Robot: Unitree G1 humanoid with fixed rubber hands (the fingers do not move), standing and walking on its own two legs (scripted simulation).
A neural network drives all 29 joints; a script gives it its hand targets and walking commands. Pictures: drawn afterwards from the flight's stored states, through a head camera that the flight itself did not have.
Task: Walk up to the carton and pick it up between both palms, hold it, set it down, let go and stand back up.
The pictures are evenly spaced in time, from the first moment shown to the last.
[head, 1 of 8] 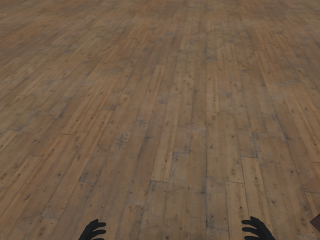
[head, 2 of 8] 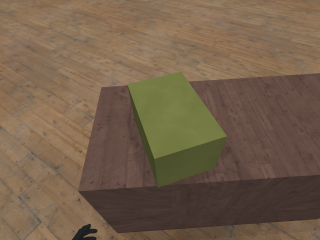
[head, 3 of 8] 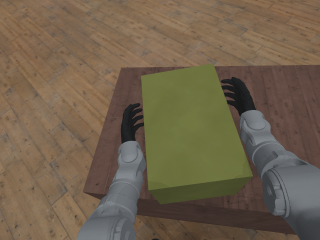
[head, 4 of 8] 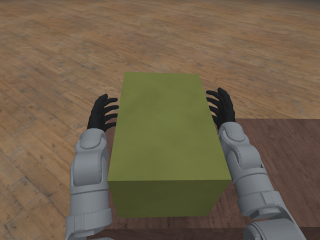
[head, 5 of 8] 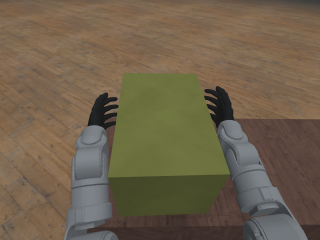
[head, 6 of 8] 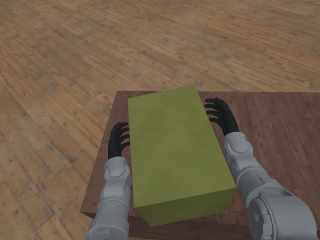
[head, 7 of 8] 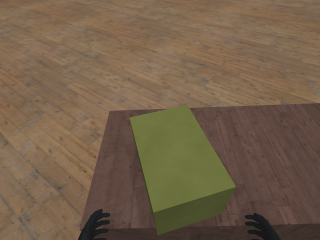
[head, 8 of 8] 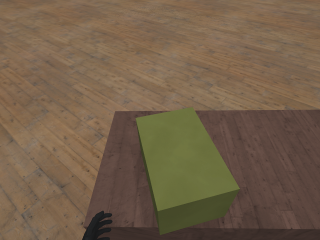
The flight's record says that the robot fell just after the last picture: no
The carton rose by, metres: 0.19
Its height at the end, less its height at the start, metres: +0.00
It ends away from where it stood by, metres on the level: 0.03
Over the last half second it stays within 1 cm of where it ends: yes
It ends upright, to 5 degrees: yes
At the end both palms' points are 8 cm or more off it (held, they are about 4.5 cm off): yes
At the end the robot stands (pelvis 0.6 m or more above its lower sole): yes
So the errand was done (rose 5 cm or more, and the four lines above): yes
